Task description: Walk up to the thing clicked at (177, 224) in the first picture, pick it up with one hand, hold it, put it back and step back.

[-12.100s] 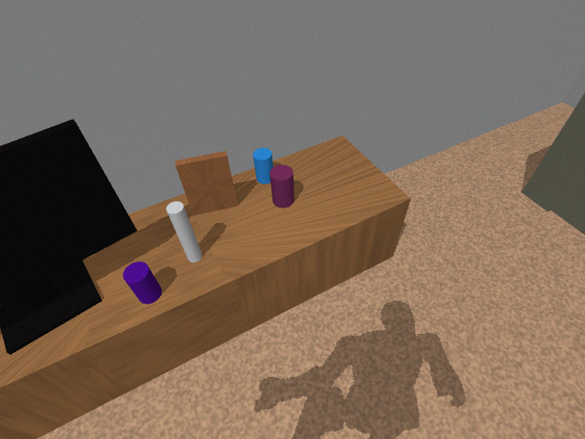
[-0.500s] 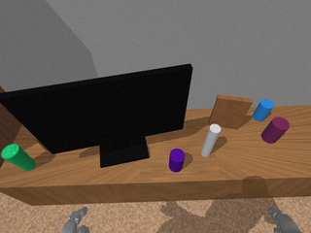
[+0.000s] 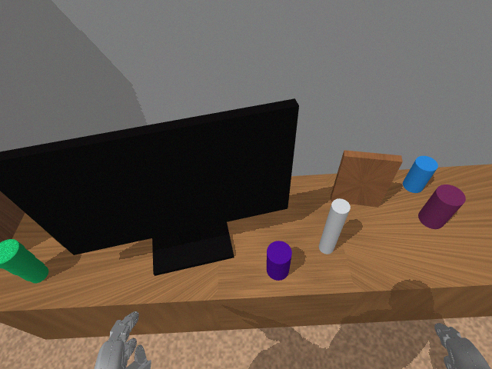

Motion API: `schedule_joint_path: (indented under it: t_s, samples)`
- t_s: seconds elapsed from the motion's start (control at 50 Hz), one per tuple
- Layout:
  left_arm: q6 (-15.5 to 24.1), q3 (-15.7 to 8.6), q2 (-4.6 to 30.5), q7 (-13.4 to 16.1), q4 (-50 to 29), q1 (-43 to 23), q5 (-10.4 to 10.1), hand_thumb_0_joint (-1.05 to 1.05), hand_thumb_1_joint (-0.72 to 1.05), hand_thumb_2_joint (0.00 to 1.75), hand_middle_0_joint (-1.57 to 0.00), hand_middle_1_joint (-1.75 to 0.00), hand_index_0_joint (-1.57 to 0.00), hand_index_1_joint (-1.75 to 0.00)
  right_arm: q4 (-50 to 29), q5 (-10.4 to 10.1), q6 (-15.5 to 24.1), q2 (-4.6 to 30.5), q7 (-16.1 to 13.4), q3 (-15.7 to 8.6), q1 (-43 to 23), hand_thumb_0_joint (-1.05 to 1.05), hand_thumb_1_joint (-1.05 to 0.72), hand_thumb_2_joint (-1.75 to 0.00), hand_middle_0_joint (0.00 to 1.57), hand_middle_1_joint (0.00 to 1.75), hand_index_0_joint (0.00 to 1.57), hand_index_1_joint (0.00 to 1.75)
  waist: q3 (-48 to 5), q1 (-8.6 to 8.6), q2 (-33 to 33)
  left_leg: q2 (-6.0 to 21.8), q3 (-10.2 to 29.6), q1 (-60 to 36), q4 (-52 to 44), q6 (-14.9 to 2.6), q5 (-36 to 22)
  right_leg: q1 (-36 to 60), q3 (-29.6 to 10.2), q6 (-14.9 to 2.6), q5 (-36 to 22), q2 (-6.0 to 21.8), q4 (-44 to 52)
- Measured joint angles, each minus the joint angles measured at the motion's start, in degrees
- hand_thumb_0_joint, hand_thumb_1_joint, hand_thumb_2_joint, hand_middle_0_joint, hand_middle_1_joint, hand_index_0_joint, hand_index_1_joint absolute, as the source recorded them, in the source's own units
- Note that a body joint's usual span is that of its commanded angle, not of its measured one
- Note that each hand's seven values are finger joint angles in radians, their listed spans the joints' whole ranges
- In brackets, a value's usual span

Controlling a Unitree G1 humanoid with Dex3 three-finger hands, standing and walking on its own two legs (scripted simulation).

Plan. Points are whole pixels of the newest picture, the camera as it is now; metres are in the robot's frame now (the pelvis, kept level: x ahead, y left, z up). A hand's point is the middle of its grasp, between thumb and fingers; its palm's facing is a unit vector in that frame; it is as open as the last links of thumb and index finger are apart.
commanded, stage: go down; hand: right
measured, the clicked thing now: (332, 228) +0.51 -0.19 -0.27
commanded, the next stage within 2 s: none
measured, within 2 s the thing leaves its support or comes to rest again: neither
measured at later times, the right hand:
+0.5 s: hand (443, 363) +0.16 -0.27 -0.09, palm faces +0.09 +0.94 -0.34, open 17.4 cm
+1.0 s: hand (457, 254) +0.32 -0.34 -0.04, palm faces +0.13 +0.98 -0.16, open 17.7 cm
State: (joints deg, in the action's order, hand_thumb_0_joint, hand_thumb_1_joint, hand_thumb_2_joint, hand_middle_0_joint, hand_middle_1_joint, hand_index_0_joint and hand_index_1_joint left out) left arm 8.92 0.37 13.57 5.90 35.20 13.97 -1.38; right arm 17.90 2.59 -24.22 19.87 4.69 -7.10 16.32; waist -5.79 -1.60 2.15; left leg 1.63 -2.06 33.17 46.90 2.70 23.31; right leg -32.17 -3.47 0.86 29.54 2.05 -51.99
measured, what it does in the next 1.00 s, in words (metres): stands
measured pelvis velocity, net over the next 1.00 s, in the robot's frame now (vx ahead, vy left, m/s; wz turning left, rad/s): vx -0.04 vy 0.00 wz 0.02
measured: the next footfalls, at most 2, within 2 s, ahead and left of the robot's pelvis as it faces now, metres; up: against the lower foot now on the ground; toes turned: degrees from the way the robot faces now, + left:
none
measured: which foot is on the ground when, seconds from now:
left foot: down 0.00-1.00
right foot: down 0.00-1.00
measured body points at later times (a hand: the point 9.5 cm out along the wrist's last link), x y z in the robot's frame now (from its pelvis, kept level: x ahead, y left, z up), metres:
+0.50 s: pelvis -0.02 +0.01 -0.02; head +0.02 -0.01 +0.43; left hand +0.14 +0.26 -0.09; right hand +0.16 -0.32 -0.07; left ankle +0.00 +0.15 -0.70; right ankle -0.04 -0.12 -0.70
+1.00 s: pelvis -0.04 +0.00 -0.04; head +0.07 -0.02 +0.40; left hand +0.02 +0.29 -0.13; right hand +0.31 -0.39 -0.03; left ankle +0.00 +0.15 -0.70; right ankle -0.04 -0.12 -0.70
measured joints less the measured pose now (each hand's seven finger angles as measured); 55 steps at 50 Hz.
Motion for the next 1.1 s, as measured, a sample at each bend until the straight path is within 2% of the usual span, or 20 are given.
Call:
schedule_joint_path:
  t_s: [0.16,0.34,0.46,0.58,0.74,0.9,1.02,1.1]
  samples:
    - [0.87,-0.02,0.10,0.51,-1.48,0.63,0.28,0.01,0.89,0.90,-0.19,-0.29,-0.19,-0.29,-6.39,-0.52,-2.37,0.43,-0.45,-0.86,3.19,0.00,0.54,-0.01,0.07,0.05,0.06,0.04,-0.67,0.12,-0.04,-0.02,-0.53,3.17,3.02,-0.13,1.01,-3.47,-0.70,0.18,1.02,-0.01,-3.29]
    - [2.23,0.39,-0.06,1.91,-2.03,1.09,0.32,0.01,0.89,0.90,-0.19,-0.29,-0.19,-0.29,-9.67,-1.42,-3.70,1.25,0.37,-2.11,4.94,0.00,0.53,-0.01,0.07,0.05,0.07,0.04,-1.74,-0.03,0.23,-0.08,-0.91,5.01,5.21,-0.34,1.53,-5.44,-1.21,0.35,1.47,0.02,-5.51]
    - [4.09,0.90,0.14,3.22,-1.05,0.93,0.58,0.01,0.89,0.90,-0.19,-0.29,-0.19,-0.30,-6.63,-1.93,-2.51,2.70,0.95,-4.16,0.23,0.00,0.52,-0.02,0.08,0.05,0.07,0.04,-1.15,0.09,-0.31,0.05,-1.25,6.06,6.42,-0.54,1.48,-6.59,-1.65,0.53,1.23,-0.14,-6.59]
    - [5.69,1.56,0.44,4.11,1.75,-0.16,0.92,0.01,0.88,0.89,-0.20,-0.29,-0.20,-0.30,2.08,-4.10,2.91,6.43,3.54,-9.02,-11.89,-0.01,0.52,-0.02,0.08,0.04,0.07,0.04,0.45,-0.39,-1.41,0.12,-1.55,7.96,7.56,-0.83,0.99,-8.58,-2.07,0.82,0.57,-0.26,-7.64]
    - [5.11,0.85,2.19,3.12,3.50,0.58,1.32,0.01,0.89,0.89,-0.20,-0.29,-0.20,-0.30,20.96,-4.93,11.09,13.23,11.13,-15.23,-28.76,-0.01,0.54,-0.01,0.08,0.04,0.06,0.04,1.02,-2.50,-1.20,-0.18,-0.92,11.30,7.88,-0.84,-0.16,-11.75,-1.50,0.75,-0.16,-0.03,-8.25]
    - [2.70,-0.08,3.85,1.07,3.84,4.22,1.78,0.01,0.89,0.89,-0.20,-0.29,-0.20,-0.29,34.88,-5.30,22.37,17.69,18.06,-20.65,-37.22,-0.01,0.57,-0.02,0.06,0.05,0.05,0.05,1.27,-3.13,-1.57,-0.21,0.54,16.02,9.73,-0.50,-0.24,-15.73,-0.13,0.27,0.05,-0.06,-9.74]
    - [0.89,0.71,3.86,-0.02,3.99,5.23,2.18,0.01,0.90,0.89,-0.20,-0.29,-0.20,-0.29,41.10,-5.59,30.05,20.50,21.13,-23.85,-42.61,-0.01,0.58,-0.03,0.06,0.05,0.05,0.05,1.55,-3.27,-2.49,-0.16,0.80,20.13,12.38,-0.47,0.32,-19.72,-0.01,0.25,0.69,-0.16,-12.37]
    - [0.24,1.61,3.62,-0.60,3.90,4.66,2.44,0.01,0.90,0.89,-0.20,-0.29,-0.20,-0.29,45.17,-5.21,32.98,22.52,22.45,-25.65,-45.80,-0.01,0.57,-0.04,0.05,0.05,0.05,0.05,1.60,-3.84,-2.90,-0.30,0.83,21.94,13.15,-0.44,0.31,-21.57,-0.04,0.23,0.86,-0.05,-13.35]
